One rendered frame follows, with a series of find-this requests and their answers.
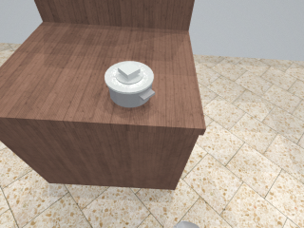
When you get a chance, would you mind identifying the table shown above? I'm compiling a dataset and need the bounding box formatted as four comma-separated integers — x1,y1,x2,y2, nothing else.
0,0,206,190

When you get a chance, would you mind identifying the knob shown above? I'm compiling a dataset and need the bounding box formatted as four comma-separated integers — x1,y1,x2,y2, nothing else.
118,62,141,79

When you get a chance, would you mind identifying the lid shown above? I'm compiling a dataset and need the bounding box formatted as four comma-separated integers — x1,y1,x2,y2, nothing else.
104,61,154,94

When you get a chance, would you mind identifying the pot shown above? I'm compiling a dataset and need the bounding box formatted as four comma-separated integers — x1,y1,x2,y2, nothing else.
108,85,156,108

